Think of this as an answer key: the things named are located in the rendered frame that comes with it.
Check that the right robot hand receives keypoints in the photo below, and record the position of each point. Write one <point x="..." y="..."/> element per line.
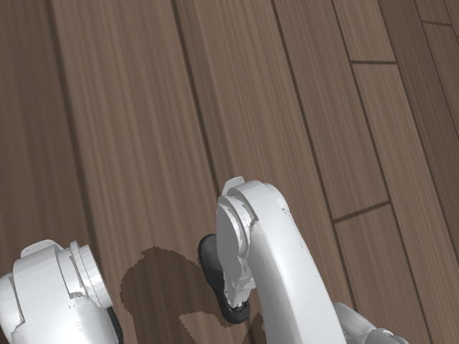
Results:
<point x="355" y="327"/>

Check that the right robot foot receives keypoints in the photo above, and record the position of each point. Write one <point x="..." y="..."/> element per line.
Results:
<point x="213" y="273"/>

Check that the left robot foot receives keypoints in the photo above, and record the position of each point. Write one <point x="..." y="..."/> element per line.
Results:
<point x="116" y="324"/>

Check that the right robot arm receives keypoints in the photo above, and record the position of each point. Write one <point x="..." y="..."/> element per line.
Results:
<point x="383" y="336"/>

